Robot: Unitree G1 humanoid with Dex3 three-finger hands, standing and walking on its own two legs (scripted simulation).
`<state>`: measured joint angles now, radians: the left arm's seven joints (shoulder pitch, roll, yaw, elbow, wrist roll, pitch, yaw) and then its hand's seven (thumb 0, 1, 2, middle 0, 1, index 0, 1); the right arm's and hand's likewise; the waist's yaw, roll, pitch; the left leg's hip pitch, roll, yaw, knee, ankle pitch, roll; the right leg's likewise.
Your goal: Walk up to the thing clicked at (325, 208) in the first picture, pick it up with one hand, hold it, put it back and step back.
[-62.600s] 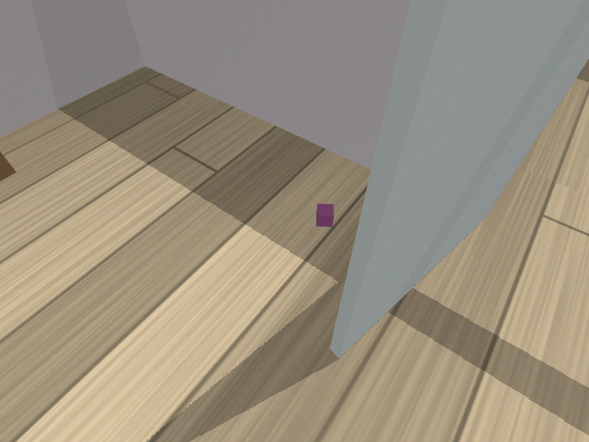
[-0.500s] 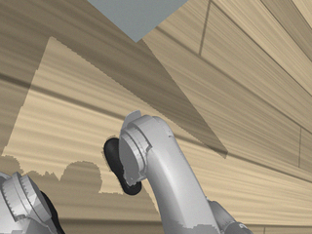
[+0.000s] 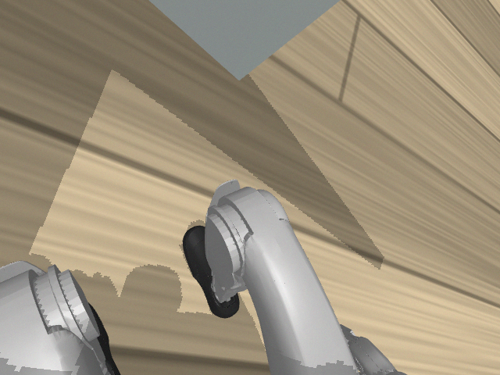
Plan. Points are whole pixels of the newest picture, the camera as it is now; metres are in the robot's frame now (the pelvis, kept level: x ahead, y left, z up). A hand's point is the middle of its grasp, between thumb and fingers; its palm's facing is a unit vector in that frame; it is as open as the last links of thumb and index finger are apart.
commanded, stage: settle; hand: left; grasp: from above
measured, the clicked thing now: out of the picture +0.54 +0.33 -0.26
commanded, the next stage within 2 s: lift in 0.32 s
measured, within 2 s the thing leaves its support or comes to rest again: neither
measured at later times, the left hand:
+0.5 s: hand out of the picture +0.51 +0.32 -0.13, palm faces -0.43 -0.02 -0.90, open 10.4 cm
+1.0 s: hand out of the picture +0.43 +0.33 +0.00, palm faces -0.46 -0.09 -0.88, open 10.2 cm
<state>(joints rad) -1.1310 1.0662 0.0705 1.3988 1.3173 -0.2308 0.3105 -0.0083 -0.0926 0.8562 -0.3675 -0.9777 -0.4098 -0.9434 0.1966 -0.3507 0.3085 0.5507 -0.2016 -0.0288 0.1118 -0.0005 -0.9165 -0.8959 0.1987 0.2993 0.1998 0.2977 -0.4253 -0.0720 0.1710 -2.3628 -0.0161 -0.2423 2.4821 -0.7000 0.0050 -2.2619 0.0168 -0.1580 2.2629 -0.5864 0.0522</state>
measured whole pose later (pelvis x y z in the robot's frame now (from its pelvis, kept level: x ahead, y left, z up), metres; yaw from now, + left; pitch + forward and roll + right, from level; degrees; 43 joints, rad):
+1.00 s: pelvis -0.01 +0.00 +0.10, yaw +9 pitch +35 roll -8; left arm -0.86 0.72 -0.03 0.94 1.08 -0.24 -0.05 0.01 0.00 0.49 -0.55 -0.80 -0.60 -0.75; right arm 0.19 -0.30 0.05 0.57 -0.03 0.16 0.02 0.00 -0.90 -0.90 0.20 0.30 0.20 0.30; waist -0.21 0.05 -0.12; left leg -2.10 -0.02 -0.08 2.11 -0.63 0.03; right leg -2.05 -0.03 -0.03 2.00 -0.57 0.05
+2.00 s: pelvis +0.05 +0.00 +0.39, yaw +12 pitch +13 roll -1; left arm -0.36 0.46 -0.16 0.82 1.05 -0.16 0.08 0.00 0.01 0.43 -0.62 -0.71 -0.67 -0.66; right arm 0.24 -0.25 -0.05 0.72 0.04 0.03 -0.06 0.01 -0.91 -0.90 0.20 0.30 0.20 0.30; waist -0.07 0.04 -0.11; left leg -0.80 0.02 -0.01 1.01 -0.44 0.00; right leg -0.81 -0.01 0.01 0.96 -0.38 0.03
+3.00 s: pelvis +0.07 +0.00 +0.43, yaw +12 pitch +5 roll +0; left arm -0.24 0.47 -0.17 0.60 1.00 -0.20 -0.09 0.00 0.07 0.35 -0.65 -0.60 -0.70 -0.54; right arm 0.20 -0.26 -0.03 0.67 0.05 0.08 -0.10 0.01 -0.90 -0.89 0.20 0.30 0.20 0.30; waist -0.02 0.05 -0.06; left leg -0.46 0.01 0.02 0.72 -0.34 0.00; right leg -0.50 -0.02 0.03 0.71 -0.30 0.02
